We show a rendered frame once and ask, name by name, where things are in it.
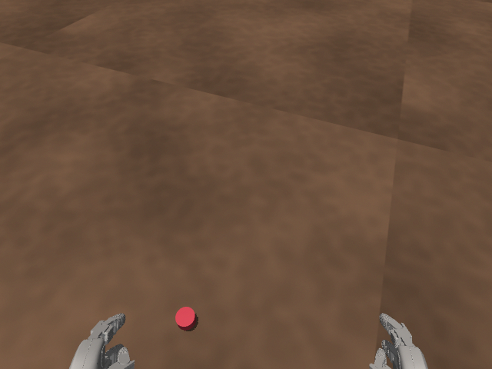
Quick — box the tin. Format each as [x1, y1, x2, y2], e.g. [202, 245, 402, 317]
[175, 307, 196, 331]

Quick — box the right robot hand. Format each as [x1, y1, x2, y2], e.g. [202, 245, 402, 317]
[369, 313, 428, 369]

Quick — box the left robot hand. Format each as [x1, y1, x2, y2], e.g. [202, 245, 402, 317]
[69, 313, 135, 369]

